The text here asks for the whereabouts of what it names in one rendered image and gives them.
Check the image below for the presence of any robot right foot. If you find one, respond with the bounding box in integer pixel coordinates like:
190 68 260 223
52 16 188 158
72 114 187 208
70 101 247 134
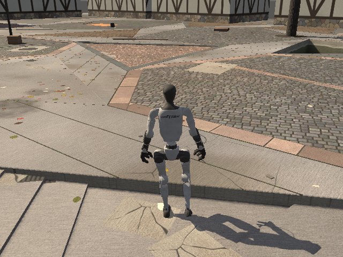
184 208 192 217

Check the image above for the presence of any humanoid robot torso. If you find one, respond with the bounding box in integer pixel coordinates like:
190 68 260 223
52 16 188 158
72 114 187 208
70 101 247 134
158 105 183 161

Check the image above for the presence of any left robot upper arm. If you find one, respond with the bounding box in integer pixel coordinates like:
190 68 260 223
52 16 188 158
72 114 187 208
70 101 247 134
146 108 159 138

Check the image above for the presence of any robot left hand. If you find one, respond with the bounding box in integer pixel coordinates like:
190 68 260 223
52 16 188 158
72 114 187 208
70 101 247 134
140 151 153 163

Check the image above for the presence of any right robot upper arm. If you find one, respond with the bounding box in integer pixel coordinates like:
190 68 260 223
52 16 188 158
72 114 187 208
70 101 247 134
181 107 198 137

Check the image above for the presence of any robot right forearm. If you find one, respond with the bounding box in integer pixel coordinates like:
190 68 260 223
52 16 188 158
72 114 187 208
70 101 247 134
193 128 204 150

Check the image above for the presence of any robot left forearm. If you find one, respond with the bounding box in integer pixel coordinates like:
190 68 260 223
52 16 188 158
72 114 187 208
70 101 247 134
141 130 151 153

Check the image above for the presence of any robot right hand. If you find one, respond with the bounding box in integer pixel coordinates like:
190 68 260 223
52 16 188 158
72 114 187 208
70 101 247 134
193 148 206 161

